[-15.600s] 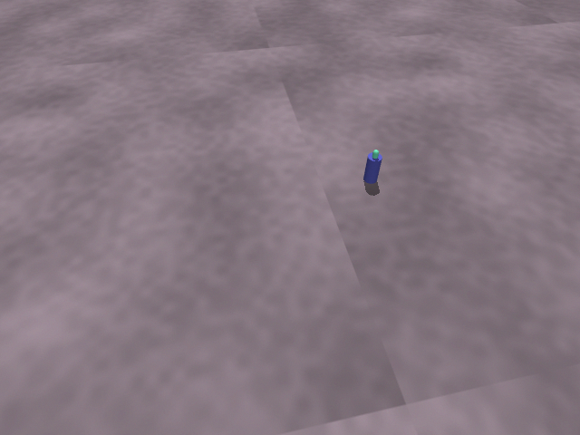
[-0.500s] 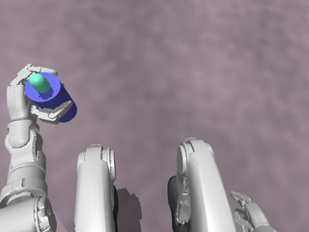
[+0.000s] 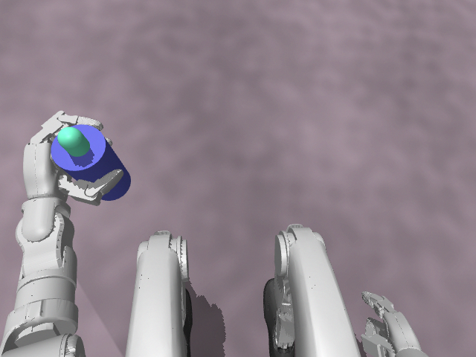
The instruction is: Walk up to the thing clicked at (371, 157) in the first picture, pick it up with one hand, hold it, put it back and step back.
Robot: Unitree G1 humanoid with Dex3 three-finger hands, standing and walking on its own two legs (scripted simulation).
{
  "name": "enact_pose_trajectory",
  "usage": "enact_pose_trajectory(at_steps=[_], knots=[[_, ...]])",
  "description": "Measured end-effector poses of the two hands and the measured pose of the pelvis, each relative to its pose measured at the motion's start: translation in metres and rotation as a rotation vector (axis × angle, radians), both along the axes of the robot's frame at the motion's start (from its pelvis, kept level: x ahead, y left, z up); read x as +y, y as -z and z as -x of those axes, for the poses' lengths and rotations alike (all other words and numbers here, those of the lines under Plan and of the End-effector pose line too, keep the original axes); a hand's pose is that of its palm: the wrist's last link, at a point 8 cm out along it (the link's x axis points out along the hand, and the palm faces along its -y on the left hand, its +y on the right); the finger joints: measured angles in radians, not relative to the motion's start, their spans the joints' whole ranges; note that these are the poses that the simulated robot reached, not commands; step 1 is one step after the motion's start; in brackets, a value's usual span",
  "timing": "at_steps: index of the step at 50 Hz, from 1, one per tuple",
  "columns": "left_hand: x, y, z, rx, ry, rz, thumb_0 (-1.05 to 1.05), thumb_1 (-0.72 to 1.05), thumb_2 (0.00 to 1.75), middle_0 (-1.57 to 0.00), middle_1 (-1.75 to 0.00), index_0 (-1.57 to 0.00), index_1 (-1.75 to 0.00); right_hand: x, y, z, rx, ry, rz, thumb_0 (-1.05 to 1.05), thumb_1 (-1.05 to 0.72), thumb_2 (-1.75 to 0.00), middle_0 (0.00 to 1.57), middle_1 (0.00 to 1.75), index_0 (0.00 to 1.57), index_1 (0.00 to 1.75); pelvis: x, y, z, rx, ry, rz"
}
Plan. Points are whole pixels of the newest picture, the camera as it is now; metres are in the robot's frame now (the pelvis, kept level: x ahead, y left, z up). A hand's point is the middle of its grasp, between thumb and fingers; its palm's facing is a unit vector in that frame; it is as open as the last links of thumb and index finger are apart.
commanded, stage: lift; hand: left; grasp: from the side
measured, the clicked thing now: (92, 162) +0.42 +0.23 -0.03
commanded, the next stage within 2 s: hold in 1.74 s
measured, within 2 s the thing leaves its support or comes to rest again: neither
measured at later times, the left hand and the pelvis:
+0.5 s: hand (22, 117) +0.39 +0.22 +0.16, palm faces +0.16 -0.98 -0.06, open 9.8 cm; pelvis +0.03 +0.01 +0.15, yaw +1 degrees
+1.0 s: hand out of the picture +0.39 +0.20 +0.26, palm faces +0.14 -0.99 -0.06, open 9.8 cm; pelvis +0.05 +0.01 +0.24, yaw +2 degrees
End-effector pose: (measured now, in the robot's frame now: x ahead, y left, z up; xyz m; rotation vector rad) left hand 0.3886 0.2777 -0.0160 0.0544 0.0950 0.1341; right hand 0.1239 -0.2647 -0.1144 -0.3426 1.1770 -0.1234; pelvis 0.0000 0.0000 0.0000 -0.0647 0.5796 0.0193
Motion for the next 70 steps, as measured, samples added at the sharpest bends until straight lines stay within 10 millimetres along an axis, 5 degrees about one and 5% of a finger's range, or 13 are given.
enact_pose_trajectory(at_steps=[12,32,43,70], knots=[[-0.006,-0.08,0.013,0.007,-0.013,-0.012,-0.03,-0.41,1.14,-0.7,-1.04,-0.75,-1.06,0.01,-0.064,-0.025,-0.087,0.027,-0.021,0.0,-0.92,-0.9,0.21,0.3,0.2,0.3,0.003,-0.062,-0.01,-0.027,-0.007,-0.001],[-0.012,-0.222,0.03,0.022,-0.038,0.0,-0.03,-0.41,1.14,-0.7,-1.03,-0.75,-1.06,0.031,-0.204,-0.054,-0.215,0.027,-0.033,0.0,-0.91,-0.89,0.21,0.3,0.2,0.3,0.008,-0.187,-0.039,-0.183,-0.029,-0.004],[-0.017,-0.26,0.031,0.023,-0.018,0.008,-0.03,-0.41,1.14,-0.7,-1.03,-0.75,-1.06,0.034,-0.243,-0.054,-0.212,0.015,-0.044,0.01,-0.91,-0.89,0.21,0.3,0.2,0.3,0.009,-0.226,-0.048,-0.252,-0.035,-0.015],[-0.036,-0.316,0.021,0.019,-0.02,0.017,-0.03,-0.41,1.14,-0.7,-1.03,-0.75,-1.05,0.033,-0.289,-0.071,-0.206,0.017,-0.064,0.01,-0.91,-0.9,0.21,0.3,0.2,0.3,0.003,-0.276,-0.072,-0.362,-0.035,-0.04]])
